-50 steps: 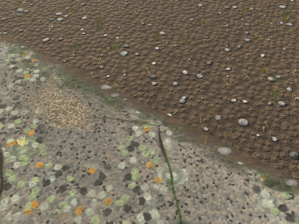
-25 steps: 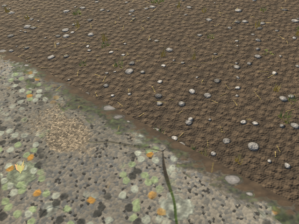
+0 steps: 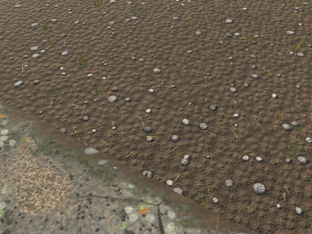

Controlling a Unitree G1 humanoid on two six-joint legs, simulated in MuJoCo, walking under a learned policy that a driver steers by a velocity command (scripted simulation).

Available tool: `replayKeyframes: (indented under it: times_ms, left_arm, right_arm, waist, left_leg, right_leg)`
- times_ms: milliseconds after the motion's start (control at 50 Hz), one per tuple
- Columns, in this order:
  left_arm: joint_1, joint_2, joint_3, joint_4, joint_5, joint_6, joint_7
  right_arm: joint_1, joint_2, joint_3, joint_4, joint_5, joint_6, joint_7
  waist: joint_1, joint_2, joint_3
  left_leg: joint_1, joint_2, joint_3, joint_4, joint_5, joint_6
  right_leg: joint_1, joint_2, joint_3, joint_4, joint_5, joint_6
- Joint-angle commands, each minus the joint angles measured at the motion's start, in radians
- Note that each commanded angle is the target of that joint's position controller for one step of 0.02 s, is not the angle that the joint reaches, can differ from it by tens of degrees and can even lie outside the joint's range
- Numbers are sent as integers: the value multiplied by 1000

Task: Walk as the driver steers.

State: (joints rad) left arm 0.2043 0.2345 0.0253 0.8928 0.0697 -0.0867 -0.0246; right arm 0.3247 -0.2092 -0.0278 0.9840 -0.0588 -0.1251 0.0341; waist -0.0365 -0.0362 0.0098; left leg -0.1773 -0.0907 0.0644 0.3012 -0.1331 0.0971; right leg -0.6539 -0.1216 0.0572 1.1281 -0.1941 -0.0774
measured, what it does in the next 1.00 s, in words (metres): walks ahead: right foot, then left foot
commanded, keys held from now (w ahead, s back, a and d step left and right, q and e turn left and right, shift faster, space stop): w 0.30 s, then no key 0.42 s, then e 0.28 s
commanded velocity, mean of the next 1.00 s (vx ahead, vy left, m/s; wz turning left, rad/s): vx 0.26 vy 0.00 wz -0.07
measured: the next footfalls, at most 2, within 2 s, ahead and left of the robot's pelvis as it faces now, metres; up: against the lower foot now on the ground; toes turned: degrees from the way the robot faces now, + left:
right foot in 0.28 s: +0.32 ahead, -0.15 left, +0.00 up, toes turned -3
left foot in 0.72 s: +0.42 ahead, +0.03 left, +0.00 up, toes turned +3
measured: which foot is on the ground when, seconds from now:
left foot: down 0.00-0.30, up 0.32-0.70, down 0.72-1.00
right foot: up 0.00-0.26, down 0.28-0.76, up 0.78-1.00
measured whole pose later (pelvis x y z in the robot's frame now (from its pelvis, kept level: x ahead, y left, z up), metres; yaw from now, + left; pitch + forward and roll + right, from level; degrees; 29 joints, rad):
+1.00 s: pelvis +0.32 -0.05 +0.00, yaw -5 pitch +0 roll +0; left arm 0.24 0.20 0.07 0.90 0.05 -0.06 0.01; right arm 0.16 -0.19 -0.09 0.89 -0.03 -0.13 -0.07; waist -0.02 -0.02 0.02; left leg -0.23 0.00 0.16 0.32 -0.11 0.08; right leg -0.41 -0.07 0.01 1.01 -0.45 0.03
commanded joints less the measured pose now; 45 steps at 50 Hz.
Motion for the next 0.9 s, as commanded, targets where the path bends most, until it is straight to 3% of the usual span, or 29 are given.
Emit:
replayKeyframes:
  times_ms: [20,100,140,160,180,240,260,280,300,320,340,360,420,440,460,480,520,580,660,700,720,740,760,780,820,840,860,880,900]
  left_arm:
    - [25,5,-13,-41,30,18,-34]
    - [-111,20,-16,-89,13,42,-29]
    - [-157,28,-13,-106,7,44,-25]
    - [-210,52,2,-131,-65,26,-18]
    - [-239,38,-1,-142,-67,19,-14]
    - [-148,37,13,-129,-43,9,-3]
    - [-75,82,21,-97,-19,1,0]
    - [154,89,43,-33,-22,-12,12]
    - [309,225,72,1,3,-21,22]
    - [347,219,85,15,-38,-6,17]
    - [274,170,69,8,-55,-3,15]
    - [161,109,53,-13,-54,-5,12]
    - [102,26,24,3,-53,-18,19]
    - [121,57,47,-5,2,-35,12]
    - [109,40,32,18,-53,-30,17]
    - [121,55,30,22,-62,-28,19]
    - [131,56,21,37,-58,-23,23]
    - [153,55,13,61,-55,-11,26]
    - [181,53,6,93,-52,11,35]
    - [152,41,0,97,-60,22,44]
    - [184,27,-4,105,-55,25,48]
    - [261,3,-7,111,-51,29,50]
    - [360,-32,-5,108,-79,15,-18]
    - [194,88,38,67,-61,31,-28]
    - [83,57,54,-1,-36,41,7]
    - [76,61,63,-9,-28,38,35]
    - [87,52,63,1,-11,29,55]
    - [133,9,54,15,-8,18,67]
    - [140,-20,50,10,-11,9,72]
  right_arm:
    - [-27,-43,11,-51,-22,-36,8]
    - [119,-107,6,10,-6,-26,37]
    - [164,-96,10,34,-10,-18,40]
    - [134,-158,-20,10,73,5,-2]
    - [149,-152,-15,16,73,12,-16]
    - [153,-131,-22,35,43,28,-38]
    - [181,-60,6,68,-38,14,-5]
    - [106,-139,-28,22,36,33,-35]
    - [208,-37,-7,-16,75,28,-37]
    - [245,-51,-11,3,77,28,-43]
    - [178,-85,-23,-3,57,36,-45]
    - [113,-66,-21,-21,55,36,-40]
    - [107,-37,-24,-14,31,72,-36]
    - [119,37,-1,-26,-26,46,-6]
    - [101,-69,-33,-11,33,77,-24]
    - [95,-54,-32,-17,35,90,-29]
    - [64,-20,-19,-22,34,103,-34]
    - [-23,-16,-5,-39,40,112,-42]
    - [-61,-31,1,-31,42,106,-57]
    - [-23,-25,4,-5,38,95,-62]
    - [3,-58,-1,7,32,85,-66]
    - [40,-125,-12,10,25,73,-71]
    - [-167,-124,-17,-76,58,38,-8]
    - [-165,-89,-23,-67,51,30,15]
    - [-134,-175,-70,-76,54,21,-8]
    - [-73,-179,-86,-78,38,15,-41]
    - [-27,-164,-94,-80,18,1,-80]
    - [-60,-116,-83,-92,4,-10,-105]
    - [-115,-73,-73,-113,14,-15,-114]
  waist:
    - [33,77,63]
    - [-13,90,67]
    - [-22,93,73]
    - [-25,74,78]
    - [-38,97,75]
    - [15,135,81]
    - [68,51,0]
    - [151,106,-70]
    - [143,-148,-247]
    - [159,-237,-332]
    - [120,-108,-196]
    - [82,-33,-114]
    - [12,-36,-41]
    - [15,-120,-113]
    - [-13,20,-49]
    - [-22,0,-41]
    - [-25,-37,-32]
    - [6,-85,-30]
    - [28,-72,-15]
    - [0,-32,2]
    - [6,20,-8]
    - [49,110,-39]
    - [100,341,-86]
    - [48,203,-26]
    - [20,159,-43]
    - [-30,211,-35]
    - [-51,179,-25]
    - [-12,117,-9]
    - [12,87,14]
  left_leg:
    - [-156,259,-179,-208,-11,179]
    - [-1,298,-177,-186,118,198]
    - [116,327,-190,-171,158,197]
    - [77,275,-127,-142,150,104]
    - [71,276,-134,-129,143,87]
    - [132,308,-157,-22,218,65]
    - [188,349,-205,29,372,90]
    - [122,218,-65,289,315,38]
    - [-230,119,9,675,13,-11]
    - [-427,26,-14,906,-403,-28]
    - [-480,81,-85,977,-370,-24]
    - [-459,117,-96,944,-293,-28]
    - [-327,151,-87,826,-234,-48]
    - [-317,190,-154,868,-257,-59]
    - [-318,134,-69,814,-196,-63]
    - [-308,126,-62,766,-159,-68]
    - [-270,120,-48,635,-86,-72]
    - [-203,107,-16,470,-12,-65]
    - [-124,100,-20,338,-28,-48]
    - [-18,102,-28,157,51,-34]
    - [67,167,-100,82,180,-31]
    - [159,310,-221,103,435,-13]
    - [181,408,-347,52,289,172]
    - [63,384,-365,20,-5,155]
    - [34,380,-358,-31,-166,172]
    - [42,461,-425,-89,-158,240]
    - [9,516,-457,-139,-158,280]
    - [-54,497,-402,-167,-165,254]
    - [-85,449,-312,-178,-125,228]
  right_leg:
    - [40,-27,-31,-234,182,6]
    - [50,21,-46,-461,269,41]
    - [21,29,-34,-525,258,29]
    - [89,56,-123,-522,235,52]
    - [132,66,-121,-533,199,58]
    - [233,88,-120,-616,41,33]
    - [343,50,-23,-676,276,-46]
    - [523,85,-93,-663,47,-30]
    - [933,-195,260,-631,137,-141]
    - [1010,-306,561,-772,194,-211]
    - [888,-262,446,-788,317,-197]
    - [754,-224,315,-797,437,-172]
    - [545,-133,98,-836,719,-117]
    - [581,-152,114,-889,743,-221]
    - [534,-128,60,-852,805,-148]
    - [507,-109,15,-855,857,-132]
    - [472,-70,-49,-850,871,-107]
    - [458,-52,-80,-840,808,-101]
    - [470,-88,-25,-804,630,-110]
    - [443,-71,0,-756,408,-76]
    - [415,-39,5,-722,229,-37]
    - [368,24,-18,-653,-31,-8]
    - [272,97,-56,-643,-286,49]
    - [286,100,-79,-593,-271,61]
    - [264,122,-86,-497,-261,54]
    - [201,120,-68,-287,-383,66]
    - [158,86,-5,-37,-438,73]
    - [170,61,40,61,-404,75]
    - [181,66,35,83,-372,81]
